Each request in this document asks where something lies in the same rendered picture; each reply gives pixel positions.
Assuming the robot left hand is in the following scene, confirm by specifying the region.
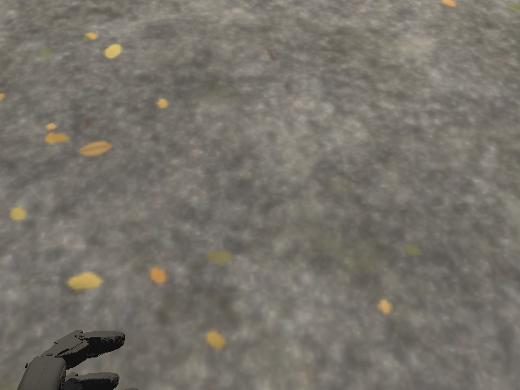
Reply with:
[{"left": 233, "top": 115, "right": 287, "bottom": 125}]
[{"left": 17, "top": 330, "right": 138, "bottom": 390}]

